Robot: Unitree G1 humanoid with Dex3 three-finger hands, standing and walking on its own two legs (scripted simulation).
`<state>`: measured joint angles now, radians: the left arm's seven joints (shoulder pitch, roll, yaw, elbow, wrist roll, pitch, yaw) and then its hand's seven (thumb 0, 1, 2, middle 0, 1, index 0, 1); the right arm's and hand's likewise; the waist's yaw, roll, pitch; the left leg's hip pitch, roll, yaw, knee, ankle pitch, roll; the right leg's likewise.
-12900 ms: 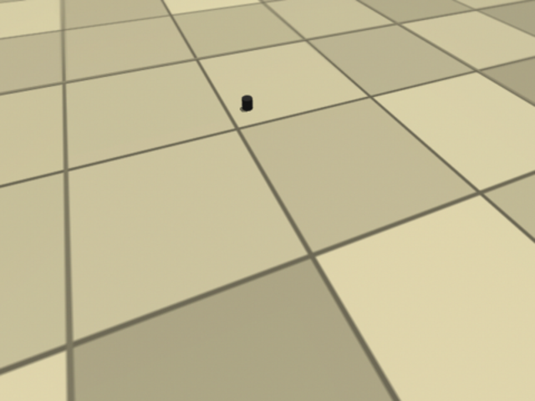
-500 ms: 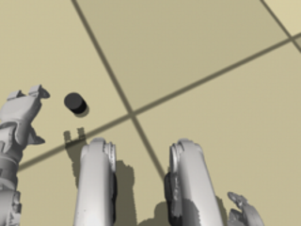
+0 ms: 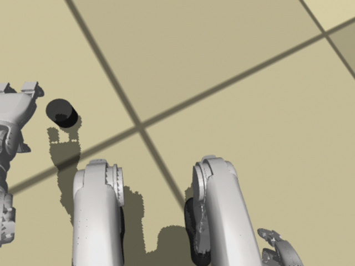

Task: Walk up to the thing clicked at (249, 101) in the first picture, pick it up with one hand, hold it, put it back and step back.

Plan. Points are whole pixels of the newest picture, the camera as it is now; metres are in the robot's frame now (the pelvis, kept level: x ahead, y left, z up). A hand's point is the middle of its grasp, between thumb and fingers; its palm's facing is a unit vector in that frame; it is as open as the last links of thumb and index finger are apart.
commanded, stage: rise first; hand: left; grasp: from above
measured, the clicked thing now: (62, 113) +0.49 +0.31 -0.32
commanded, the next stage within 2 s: approach in 0.60 s
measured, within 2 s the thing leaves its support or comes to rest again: neither
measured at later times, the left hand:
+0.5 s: hand (34, 119) +0.43 +0.33 -0.19, palm faces -0.45 -0.09 -0.89, open 14.2 cm
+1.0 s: hand (49, 110) +0.46 +0.31 -0.21, palm faces -0.44 -0.08 -0.90, open 14.0 cm
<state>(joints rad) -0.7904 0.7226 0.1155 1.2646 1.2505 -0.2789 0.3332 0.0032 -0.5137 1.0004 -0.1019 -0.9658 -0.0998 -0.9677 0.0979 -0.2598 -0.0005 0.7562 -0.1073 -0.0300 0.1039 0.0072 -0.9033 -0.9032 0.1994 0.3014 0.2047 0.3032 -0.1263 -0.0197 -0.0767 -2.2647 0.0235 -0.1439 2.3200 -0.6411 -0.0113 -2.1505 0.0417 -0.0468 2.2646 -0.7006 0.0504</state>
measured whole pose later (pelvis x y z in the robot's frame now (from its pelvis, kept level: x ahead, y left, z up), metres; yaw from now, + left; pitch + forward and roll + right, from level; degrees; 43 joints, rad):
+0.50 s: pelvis +0.01 +0.00 -0.02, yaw -1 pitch +33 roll -8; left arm -0.85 0.78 0.16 1.38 1.25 -0.27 0.37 0.00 -0.55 1.01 -0.08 -1.01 -0.08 -1.01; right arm 0.12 -0.27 0.05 0.76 -0.14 -0.03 0.12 0.01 -0.91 -0.90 0.20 0.30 0.20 0.30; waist -0.17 -0.03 -0.04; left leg -2.32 0.03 -0.18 2.40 -0.67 -0.03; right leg -2.21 0.06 -0.07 2.33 -0.71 0.05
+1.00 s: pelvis +0.01 +0.00 -0.04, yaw -3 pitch +32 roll -9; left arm -0.98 0.82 0.08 1.49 1.27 -0.26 0.42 0.00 -0.51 0.96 -0.08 -1.05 -0.09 -1.03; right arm 0.09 -0.27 0.09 0.76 -0.17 -0.06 0.13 0.00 -0.90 -0.90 0.20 0.30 0.20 0.30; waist -0.22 -0.06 -0.01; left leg -2.36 0.03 -0.20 2.45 -0.67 -0.03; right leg -2.24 0.06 -0.08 2.37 -0.71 0.05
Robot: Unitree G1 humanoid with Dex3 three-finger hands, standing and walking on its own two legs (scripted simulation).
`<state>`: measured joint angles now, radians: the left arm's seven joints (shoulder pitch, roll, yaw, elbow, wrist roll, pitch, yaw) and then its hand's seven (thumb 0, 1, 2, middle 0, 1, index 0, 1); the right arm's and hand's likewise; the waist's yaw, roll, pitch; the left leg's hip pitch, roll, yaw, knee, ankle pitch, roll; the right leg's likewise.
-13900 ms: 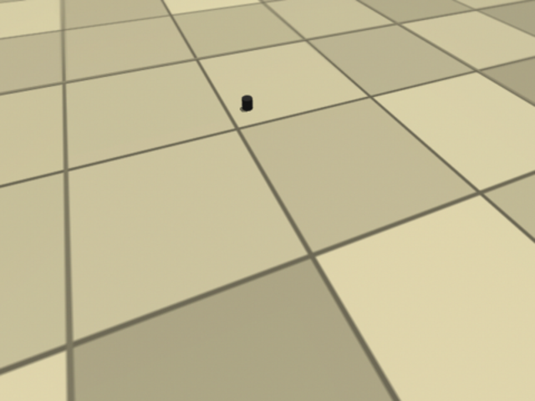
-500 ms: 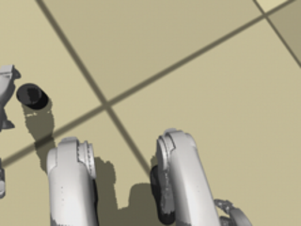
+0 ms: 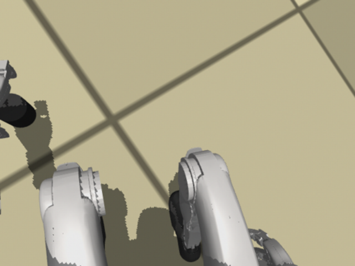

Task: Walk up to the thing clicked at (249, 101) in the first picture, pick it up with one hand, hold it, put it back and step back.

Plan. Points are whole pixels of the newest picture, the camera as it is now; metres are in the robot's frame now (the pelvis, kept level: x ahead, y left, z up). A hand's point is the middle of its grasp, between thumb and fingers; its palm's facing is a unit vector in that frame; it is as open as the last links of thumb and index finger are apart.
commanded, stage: approach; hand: left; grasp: from above
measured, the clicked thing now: (15, 111) +0.46 +0.33 -0.28
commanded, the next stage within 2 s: close in in 0.30 s
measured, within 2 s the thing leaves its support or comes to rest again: neither
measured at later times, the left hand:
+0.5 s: hand out of the picture +0.41 +0.34 -0.18, palm faces -0.57 -0.17 -0.81, open 13.9 cm
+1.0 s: hand (11, 105) +0.46 +0.32 -0.23, palm faces -0.42 -0.09 -0.90, open 14.0 cm
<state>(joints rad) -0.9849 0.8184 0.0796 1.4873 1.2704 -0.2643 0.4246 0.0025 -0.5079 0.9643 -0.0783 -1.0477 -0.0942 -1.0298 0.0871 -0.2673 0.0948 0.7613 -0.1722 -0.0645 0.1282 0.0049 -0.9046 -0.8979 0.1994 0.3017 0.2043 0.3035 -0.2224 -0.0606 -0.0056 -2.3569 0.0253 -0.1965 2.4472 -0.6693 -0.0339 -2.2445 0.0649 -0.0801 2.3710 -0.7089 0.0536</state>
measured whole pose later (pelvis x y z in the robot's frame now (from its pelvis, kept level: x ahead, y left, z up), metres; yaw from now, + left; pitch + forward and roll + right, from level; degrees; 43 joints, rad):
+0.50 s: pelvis +0.00 +0.00 +0.01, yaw +0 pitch +32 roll -9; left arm -0.90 0.86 0.12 1.43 1.16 -0.27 0.24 0.00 -0.48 0.91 -0.08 -1.08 -0.11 -1.04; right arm 0.14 -0.29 0.14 0.71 -0.15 -0.01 0.14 0.01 -0.90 -0.90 0.20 0.30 0.21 0.30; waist -0.22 -0.03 0.04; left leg -2.31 0.03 -0.20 2.42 -0.67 -0.03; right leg -2.20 0.07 -0.09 2.34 -0.70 0.06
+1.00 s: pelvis +0.00 +0.01 -0.02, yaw -3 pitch +30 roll -12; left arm -1.08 0.92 0.11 1.71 1.28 -0.16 0.57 0.00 -0.47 0.93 -0.08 -1.02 -0.10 -1.00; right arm 0.05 -0.27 0.20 0.73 -0.24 -0.12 0.16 0.00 -0.90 -0.90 0.20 0.30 0.20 0.30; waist -0.33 -0.08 0.07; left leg -2.41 0.03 -0.23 2.53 -0.68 -0.01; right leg -2.28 0.09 -0.10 2.41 -0.70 0.07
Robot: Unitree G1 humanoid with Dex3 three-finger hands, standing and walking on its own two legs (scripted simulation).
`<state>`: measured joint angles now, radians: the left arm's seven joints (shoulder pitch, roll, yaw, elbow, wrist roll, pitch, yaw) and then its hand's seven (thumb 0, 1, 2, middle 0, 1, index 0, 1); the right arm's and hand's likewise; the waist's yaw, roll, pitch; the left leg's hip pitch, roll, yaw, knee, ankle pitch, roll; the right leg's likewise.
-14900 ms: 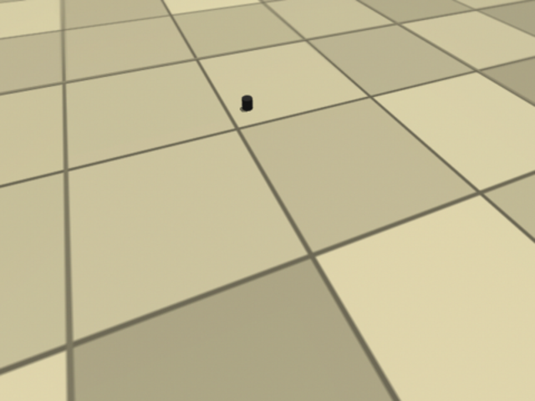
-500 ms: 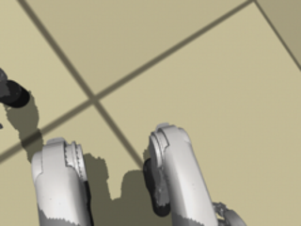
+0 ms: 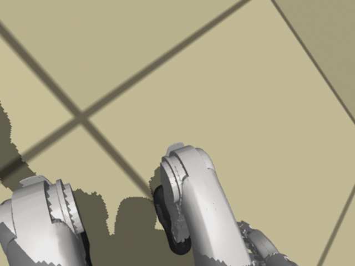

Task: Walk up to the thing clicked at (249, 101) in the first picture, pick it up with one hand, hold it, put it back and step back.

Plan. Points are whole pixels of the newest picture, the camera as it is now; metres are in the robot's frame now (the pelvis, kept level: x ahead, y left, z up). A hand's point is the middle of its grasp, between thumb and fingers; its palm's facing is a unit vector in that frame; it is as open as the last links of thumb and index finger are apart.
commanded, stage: rest palm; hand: left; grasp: from above
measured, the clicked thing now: out of the picture +0.45 +0.35 -0.26
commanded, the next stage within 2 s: close in 0.98 s
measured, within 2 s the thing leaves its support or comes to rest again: neither
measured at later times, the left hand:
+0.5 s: hand out of the picture +0.42 +0.34 -0.22, palm faces -0.44 -0.16 -0.88, open 14.1 cm
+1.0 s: hand out of the picture +0.44 +0.34 -0.24, palm faces -0.43 -0.18 -0.89, open 13.9 cm
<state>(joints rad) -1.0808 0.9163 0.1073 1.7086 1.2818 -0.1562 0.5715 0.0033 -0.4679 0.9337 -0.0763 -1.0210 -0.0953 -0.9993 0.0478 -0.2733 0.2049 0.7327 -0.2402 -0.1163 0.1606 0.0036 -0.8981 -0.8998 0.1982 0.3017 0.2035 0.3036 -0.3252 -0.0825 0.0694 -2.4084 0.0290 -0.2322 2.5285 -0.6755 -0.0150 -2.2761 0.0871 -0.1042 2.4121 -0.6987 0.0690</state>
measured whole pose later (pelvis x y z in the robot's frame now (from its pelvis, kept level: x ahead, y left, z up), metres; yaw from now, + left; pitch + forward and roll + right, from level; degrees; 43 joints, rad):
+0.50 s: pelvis +0.00 +0.00 +0.00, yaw -1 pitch +27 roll -13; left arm -0.99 0.99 0.13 1.68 1.29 -0.29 0.56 0.00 -0.50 0.97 -0.09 -0.99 -0.09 -0.98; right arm 0.06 -0.33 0.26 0.69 -0.26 -0.13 0.18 0.00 -0.90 -0.90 0.20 0.30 0.20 0.30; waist -0.32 -0.13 0.11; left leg -2.36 0.03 -0.28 2.54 -0.69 -0.03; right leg -2.22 0.10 -0.14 2.40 -0.69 0.07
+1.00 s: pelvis +0.00 +0.00 +0.00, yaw -3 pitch +27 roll -14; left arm -1.02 1.02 0.15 1.72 1.24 -0.20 0.59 0.00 -0.47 0.92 -0.09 -1.03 -0.10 -1.01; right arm 0.06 -0.31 0.31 0.68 -0.27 -0.22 0.23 0.00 -0.90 -0.90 0.20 0.30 0.20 0.30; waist -0.35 -0.13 0.15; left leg -2.36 0.03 -0.29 2.56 -0.71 -0.02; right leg -2.22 0.10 -0.15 2.40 -0.70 0.07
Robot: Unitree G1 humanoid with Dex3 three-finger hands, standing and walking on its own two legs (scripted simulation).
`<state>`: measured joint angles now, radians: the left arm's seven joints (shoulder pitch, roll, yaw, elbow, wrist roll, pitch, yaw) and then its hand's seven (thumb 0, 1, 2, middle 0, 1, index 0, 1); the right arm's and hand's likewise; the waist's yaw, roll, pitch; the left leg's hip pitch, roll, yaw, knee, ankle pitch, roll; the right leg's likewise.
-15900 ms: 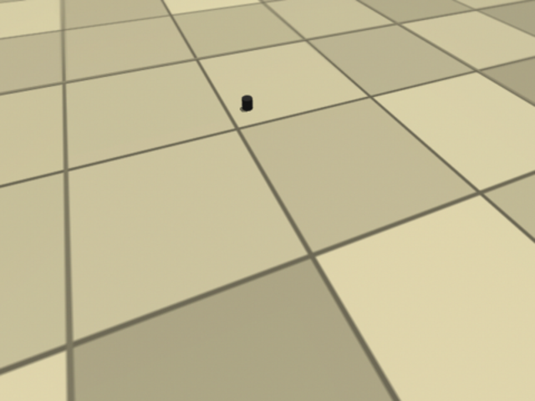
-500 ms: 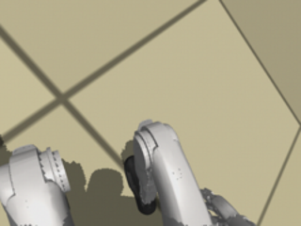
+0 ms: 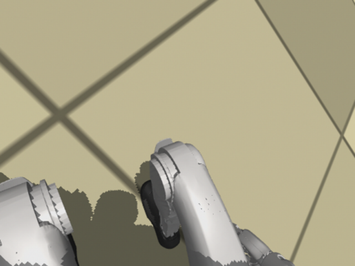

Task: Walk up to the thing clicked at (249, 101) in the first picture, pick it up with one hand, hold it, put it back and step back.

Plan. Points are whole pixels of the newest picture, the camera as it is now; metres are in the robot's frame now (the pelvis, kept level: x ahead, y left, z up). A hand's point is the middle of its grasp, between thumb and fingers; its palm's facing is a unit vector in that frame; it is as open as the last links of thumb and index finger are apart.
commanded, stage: close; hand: left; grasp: from above
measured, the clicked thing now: out of the picture +0.43 +0.37 -0.26
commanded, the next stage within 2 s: settle in 1.58 s
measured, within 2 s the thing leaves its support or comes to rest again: leaves its support in 2.00 s
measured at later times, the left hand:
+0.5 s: hand out of the picture +0.42 +0.35 -0.24, palm faces -0.39 -0.17 -0.90, open 12.3 cm
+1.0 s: hand out of the picture +0.41 +0.36 -0.24, palm faces -0.44 -0.20 -0.88, open 10.4 cm
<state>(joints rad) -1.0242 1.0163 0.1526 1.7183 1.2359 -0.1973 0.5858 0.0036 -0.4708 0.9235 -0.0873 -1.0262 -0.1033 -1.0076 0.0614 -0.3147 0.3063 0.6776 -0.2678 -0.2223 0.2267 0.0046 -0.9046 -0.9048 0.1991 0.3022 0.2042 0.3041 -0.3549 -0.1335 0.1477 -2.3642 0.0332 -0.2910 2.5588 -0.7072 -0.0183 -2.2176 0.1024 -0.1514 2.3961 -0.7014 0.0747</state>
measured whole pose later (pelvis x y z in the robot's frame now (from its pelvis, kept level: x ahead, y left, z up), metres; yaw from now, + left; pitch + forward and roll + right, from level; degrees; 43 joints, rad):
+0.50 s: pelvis +0.00 +0.00 +0.00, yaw -1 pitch +26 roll -15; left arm -1.03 1.04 0.12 1.73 1.29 -0.26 0.64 0.00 -0.21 0.77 -0.23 -0.97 -0.28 -0.93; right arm 0.04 -0.34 0.32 0.68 -0.29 -0.20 0.21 0.00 -0.89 -0.90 0.20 0.30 0.20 0.30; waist -0.34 -0.16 0.15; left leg -2.36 0.03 -0.30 2.57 -0.70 -0.02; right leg -2.21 0.11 -0.16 2.39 -0.69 0.07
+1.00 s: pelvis +0.00 +0.00 +0.00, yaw +0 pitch +26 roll -15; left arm -1.00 1.04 0.12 1.71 1.24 -0.26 0.56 0.00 0.03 0.57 -0.45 -0.80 -0.50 -0.75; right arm 0.05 -0.34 0.32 0.66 -0.27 -0.21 0.22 0.00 -0.90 -0.90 0.20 0.30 0.20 0.30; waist -0.34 -0.15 0.16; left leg -2.35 0.03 -0.30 2.56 -0.70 -0.02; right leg -2.20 0.10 -0.16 2.39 -0.69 0.08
